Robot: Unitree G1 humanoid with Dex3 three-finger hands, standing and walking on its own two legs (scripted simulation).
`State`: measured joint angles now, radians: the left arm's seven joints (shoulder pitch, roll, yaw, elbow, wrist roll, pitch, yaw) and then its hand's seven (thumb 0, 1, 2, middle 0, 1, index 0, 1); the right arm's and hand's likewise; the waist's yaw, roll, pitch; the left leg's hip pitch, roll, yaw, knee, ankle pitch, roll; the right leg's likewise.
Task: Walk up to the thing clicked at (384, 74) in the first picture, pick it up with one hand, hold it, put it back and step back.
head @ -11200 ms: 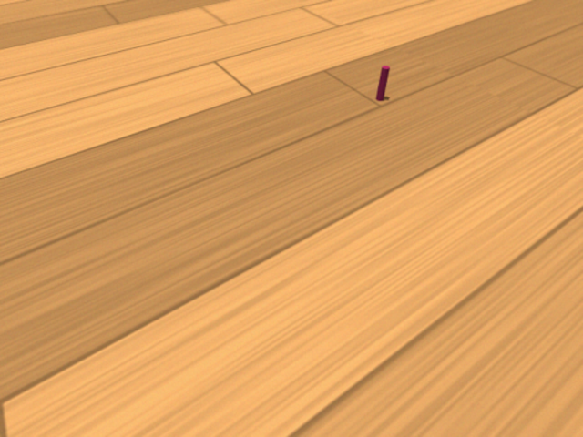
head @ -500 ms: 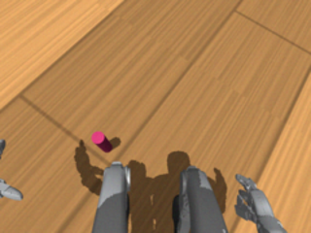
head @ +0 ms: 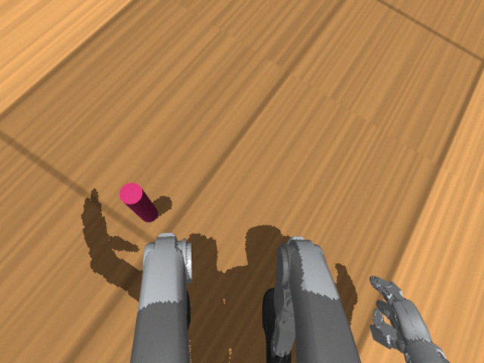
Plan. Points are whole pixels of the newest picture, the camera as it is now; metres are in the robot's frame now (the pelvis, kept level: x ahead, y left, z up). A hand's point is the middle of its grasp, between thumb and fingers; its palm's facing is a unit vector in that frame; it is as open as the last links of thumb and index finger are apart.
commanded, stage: go down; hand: left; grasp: from the side
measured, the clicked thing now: (141, 205) +0.41 +0.24 -0.35
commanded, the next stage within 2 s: approach in 1.34 s
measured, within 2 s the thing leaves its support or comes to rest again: neither
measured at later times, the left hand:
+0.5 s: hand out of the picture +0.33 +0.42 -0.04, palm faces +0.22 -0.96 -0.15, open 17.5 cm
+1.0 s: hand out of the picture +0.34 +0.43 -0.06, palm faces +0.22 -0.97 -0.13, open 17.5 cm
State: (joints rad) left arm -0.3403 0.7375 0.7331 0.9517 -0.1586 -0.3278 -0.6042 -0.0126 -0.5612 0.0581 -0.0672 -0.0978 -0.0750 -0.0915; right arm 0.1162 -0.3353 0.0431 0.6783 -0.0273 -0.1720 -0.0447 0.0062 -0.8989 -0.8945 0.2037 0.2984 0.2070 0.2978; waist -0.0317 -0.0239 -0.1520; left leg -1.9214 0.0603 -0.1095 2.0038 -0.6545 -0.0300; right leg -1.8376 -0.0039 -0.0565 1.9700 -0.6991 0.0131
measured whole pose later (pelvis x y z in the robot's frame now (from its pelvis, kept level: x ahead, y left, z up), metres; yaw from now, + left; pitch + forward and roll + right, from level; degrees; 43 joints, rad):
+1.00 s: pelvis -0.01 +0.00 -0.06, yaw -2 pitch +32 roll -6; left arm -0.45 0.85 0.81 1.02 -0.19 -0.33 -0.71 -0.01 -0.56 0.07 -0.05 -0.05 -0.04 -0.06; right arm 0.10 -0.35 0.08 0.71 -0.04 -0.17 -0.04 0.00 -0.92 -0.90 0.20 0.30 0.21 0.30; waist -0.04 -0.03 -0.12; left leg -2.09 0.05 -0.13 2.20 -0.67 -0.03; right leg -2.00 0.00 -0.06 2.15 -0.71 0.02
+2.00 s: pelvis -0.01 +0.01 -0.15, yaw -6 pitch +23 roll -9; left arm -0.50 0.79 0.79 1.22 -0.30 -0.76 -0.76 -0.01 -0.49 0.08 -0.07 -0.07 -0.04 -0.10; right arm -0.10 -0.35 0.24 0.67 -0.17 -0.18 0.01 0.00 -0.91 -0.90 0.20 0.30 0.21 0.30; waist -0.12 -0.18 0.09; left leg -2.25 0.05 -0.24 2.53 -0.71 -0.04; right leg -2.13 0.05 -0.11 2.43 -0.72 0.04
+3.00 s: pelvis -0.03 +0.03 -0.19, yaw -11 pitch +11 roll -15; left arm -0.46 0.70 0.51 1.28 -0.18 -1.09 -0.19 -0.01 -0.46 0.09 -0.05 -0.06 -0.06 -0.05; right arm -0.15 -0.38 0.43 0.60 -0.33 -0.04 0.14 0.00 -0.91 -0.90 0.21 0.30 0.21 0.30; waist -0.18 -0.25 0.24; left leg -2.23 0.03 -0.37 2.68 -0.68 -0.02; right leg -2.06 0.10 -0.20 2.47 -0.65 0.06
